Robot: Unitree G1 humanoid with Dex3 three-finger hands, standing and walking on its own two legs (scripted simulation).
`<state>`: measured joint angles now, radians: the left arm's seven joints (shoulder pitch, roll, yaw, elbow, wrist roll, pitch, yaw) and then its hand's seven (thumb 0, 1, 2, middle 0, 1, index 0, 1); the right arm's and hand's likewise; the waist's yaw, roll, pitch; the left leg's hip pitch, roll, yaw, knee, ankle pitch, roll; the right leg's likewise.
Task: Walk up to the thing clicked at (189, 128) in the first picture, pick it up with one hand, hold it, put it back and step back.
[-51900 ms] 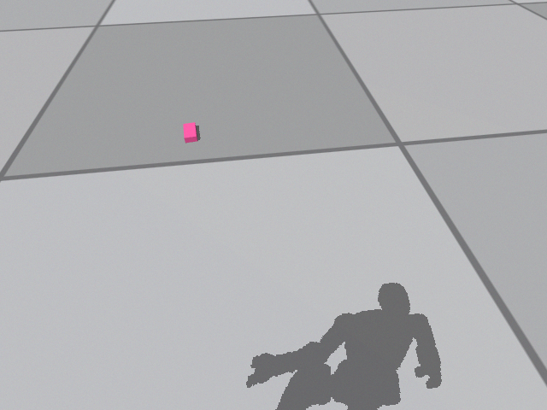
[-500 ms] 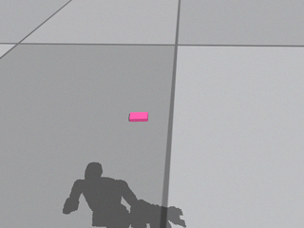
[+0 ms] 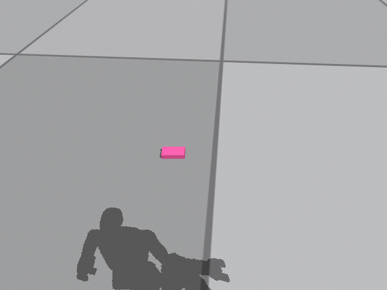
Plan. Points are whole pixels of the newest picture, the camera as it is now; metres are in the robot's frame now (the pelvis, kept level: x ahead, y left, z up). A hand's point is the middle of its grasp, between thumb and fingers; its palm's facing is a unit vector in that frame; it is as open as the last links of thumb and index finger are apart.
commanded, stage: step back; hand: left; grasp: from above
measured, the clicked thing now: (173, 152) +1.08 +0.23 -0.74
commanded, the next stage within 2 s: stand in 0.36 s
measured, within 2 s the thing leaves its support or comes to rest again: neither
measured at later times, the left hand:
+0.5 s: hand out of the picture +0.14 +0.27 -0.14, palm faces -0.06 -0.94 -0.35, open 7.4 cm
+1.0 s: hand out of the picture +0.10 +0.27 -0.14, palm faces -0.07 -0.94 -0.34, open 7.4 cm
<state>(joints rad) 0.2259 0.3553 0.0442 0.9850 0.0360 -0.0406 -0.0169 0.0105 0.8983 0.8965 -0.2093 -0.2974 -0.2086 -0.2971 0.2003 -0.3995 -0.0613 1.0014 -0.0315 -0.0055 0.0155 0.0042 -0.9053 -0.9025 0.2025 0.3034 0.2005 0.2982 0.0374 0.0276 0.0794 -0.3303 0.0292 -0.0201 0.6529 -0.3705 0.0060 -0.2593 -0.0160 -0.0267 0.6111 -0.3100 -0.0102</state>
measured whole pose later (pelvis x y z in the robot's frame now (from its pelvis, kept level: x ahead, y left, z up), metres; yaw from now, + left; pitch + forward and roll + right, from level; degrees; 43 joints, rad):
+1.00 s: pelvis +0.03 +0.02 +0.02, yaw -2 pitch -2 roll +0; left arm 0.10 0.35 0.00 1.16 0.02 -0.02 -0.01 0.01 0.90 0.90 -0.21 -0.30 -0.20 -0.30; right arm 0.09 -0.35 -0.01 1.16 -0.01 -0.01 0.02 0.00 -0.90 -0.90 0.20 0.30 0.20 0.30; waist 0.00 0.01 0.06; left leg -0.15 0.03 0.02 0.32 -0.14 -0.01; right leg -0.10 -0.02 0.01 0.32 -0.19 0.02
